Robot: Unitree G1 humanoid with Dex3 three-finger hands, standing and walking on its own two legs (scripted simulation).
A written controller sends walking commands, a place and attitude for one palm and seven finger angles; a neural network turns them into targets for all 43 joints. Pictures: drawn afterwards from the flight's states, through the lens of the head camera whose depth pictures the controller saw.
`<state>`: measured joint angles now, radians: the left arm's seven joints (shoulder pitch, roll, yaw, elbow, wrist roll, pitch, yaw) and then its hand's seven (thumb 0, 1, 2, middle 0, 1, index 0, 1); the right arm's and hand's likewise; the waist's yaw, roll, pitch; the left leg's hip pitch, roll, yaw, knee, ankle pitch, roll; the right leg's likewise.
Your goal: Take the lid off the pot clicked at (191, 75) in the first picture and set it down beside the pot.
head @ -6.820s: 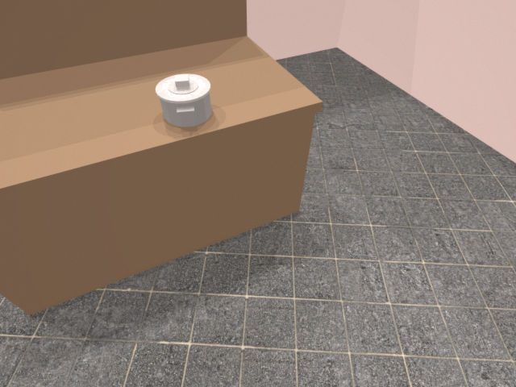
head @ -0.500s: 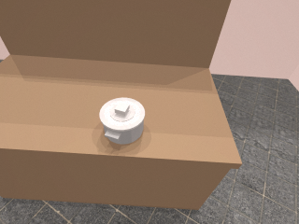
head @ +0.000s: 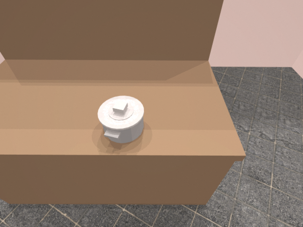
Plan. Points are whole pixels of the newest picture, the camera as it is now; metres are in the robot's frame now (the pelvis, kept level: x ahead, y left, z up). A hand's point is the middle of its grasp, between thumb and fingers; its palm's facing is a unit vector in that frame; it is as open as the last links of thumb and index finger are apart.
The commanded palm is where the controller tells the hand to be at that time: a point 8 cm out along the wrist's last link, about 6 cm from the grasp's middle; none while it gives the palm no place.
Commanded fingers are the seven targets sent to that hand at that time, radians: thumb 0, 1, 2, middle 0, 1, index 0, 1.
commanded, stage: look again from close up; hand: left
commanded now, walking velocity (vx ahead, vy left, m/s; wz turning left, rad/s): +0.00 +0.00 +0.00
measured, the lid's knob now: (120, 107) +0.51 +0.14 +0.01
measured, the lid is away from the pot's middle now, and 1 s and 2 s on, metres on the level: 0.00 0.00 0.00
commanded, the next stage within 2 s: lift the closed hand beside the body in 0.86 s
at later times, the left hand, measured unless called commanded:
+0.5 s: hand out of the picture +0.01 +0.16 -0.17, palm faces +0.02 -0.98 -0.21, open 7.4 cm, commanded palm none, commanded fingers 0.00 0.90 0.90 -0.20 -0.30 -0.20 -0.30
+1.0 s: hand out of the picture +0.01 +0.15 -0.17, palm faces +0.07 -0.98 -0.21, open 7.4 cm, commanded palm +0.10 +0.20 -0.07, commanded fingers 0.00 0.90 0.90 -0.33 -0.44 -0.33 -0.44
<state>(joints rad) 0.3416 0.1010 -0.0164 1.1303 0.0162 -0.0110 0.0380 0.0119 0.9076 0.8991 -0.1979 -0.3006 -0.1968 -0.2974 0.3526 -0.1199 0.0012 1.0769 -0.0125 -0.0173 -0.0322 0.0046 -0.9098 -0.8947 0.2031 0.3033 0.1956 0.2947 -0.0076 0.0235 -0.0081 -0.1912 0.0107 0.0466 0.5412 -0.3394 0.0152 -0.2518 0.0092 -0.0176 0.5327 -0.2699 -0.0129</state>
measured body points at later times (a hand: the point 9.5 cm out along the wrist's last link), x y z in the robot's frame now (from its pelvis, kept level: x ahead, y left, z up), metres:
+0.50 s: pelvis +0.01 -0.01 +0.00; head +0.01 -0.02 +0.45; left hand +0.01 +0.21 -0.15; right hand +0.00 -0.22 -0.16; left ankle -0.03 +0.11 -0.73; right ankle +0.01 -0.11 -0.73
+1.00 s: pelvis +0.00 -0.02 +0.00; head +0.02 -0.02 +0.45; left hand +0.00 +0.20 -0.15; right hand +0.00 -0.23 -0.16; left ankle -0.03 +0.11 -0.73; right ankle +0.01 -0.11 -0.73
